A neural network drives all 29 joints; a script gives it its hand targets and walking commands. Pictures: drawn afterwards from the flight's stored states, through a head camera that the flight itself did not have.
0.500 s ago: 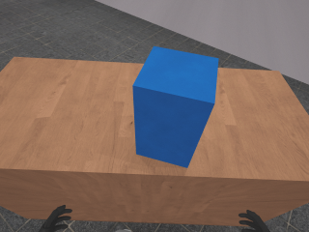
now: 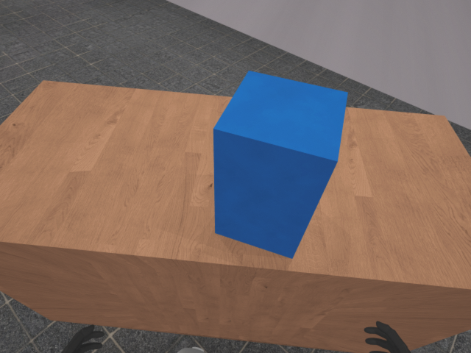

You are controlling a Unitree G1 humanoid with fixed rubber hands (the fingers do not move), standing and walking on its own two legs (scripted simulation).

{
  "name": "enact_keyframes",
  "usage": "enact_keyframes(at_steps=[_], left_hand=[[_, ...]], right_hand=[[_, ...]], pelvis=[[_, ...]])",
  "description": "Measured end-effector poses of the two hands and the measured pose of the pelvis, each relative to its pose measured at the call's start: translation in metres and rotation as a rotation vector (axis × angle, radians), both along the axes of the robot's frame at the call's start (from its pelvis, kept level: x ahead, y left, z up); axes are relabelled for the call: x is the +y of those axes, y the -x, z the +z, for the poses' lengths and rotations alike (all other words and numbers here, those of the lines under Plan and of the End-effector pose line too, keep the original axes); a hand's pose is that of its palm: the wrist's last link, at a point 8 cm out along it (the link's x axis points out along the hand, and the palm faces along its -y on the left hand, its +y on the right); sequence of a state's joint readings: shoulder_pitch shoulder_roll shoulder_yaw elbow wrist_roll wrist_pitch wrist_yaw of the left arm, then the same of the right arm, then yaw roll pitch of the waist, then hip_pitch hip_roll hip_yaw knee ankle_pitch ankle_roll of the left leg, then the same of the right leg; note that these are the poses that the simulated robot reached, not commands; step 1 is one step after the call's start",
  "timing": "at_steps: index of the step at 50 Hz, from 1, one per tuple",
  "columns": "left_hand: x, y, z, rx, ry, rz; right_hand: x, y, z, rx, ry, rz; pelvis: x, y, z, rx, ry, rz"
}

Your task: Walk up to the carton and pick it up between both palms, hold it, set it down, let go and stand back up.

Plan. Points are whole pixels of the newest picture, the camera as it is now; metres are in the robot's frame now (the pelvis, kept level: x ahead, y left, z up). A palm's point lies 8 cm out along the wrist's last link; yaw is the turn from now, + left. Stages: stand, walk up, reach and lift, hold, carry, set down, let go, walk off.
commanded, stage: walk up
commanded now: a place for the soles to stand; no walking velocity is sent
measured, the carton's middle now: (272, 172) +0.41 -0.06 +0.07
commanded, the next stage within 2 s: reach and lift in 1.08 s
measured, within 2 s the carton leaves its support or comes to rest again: neither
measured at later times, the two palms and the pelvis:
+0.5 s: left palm out of the picture +0.08 +0.28 -0.10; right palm out of the picture +0.13 -0.26 -0.07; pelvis +0.01 +0.00 +0.00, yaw -1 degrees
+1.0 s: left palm out of the picture +0.11 +0.26 -0.09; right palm (400, 347) +0.15 -0.27 -0.07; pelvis +0.02 -0.01 +0.00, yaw -1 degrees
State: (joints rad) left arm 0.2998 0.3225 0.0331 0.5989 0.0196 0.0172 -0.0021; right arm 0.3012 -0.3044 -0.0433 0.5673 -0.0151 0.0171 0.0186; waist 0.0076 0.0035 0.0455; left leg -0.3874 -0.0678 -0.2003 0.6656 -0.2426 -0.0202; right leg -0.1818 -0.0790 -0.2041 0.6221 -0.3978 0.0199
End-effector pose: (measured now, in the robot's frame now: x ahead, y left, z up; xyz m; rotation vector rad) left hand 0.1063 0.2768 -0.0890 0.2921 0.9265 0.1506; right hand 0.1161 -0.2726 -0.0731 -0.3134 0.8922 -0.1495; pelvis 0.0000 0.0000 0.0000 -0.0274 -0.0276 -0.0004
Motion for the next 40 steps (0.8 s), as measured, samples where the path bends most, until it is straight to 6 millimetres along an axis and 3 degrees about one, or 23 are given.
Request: enact_keyframes(at_steps=[20,29,40], left_hand=[[0.007,0.018,-0.002,0.052,0.009,0.012],[-0.007,0.028,-0.008,0.114,0.022,0.011],[-0.013,0.008,-0.007,0.075,0.020,0.008]], right_hand=[[0.014,-0.014,-0.001,-0.005,-0.017,0.019],[0.002,-0.013,0.002,0.001,-0.006,-0.010],[-0.001,-0.034,-0.002,-0.028,-0.008,0.007]], pelvis=[[0.005,-0.006,0.003,-0.001,-0.004,0.000],[-0.006,-0.016,0.006,0.013,-0.008,-0.017],[-0.010,-0.020,0.000,0.000,-0.011,-0.016]])
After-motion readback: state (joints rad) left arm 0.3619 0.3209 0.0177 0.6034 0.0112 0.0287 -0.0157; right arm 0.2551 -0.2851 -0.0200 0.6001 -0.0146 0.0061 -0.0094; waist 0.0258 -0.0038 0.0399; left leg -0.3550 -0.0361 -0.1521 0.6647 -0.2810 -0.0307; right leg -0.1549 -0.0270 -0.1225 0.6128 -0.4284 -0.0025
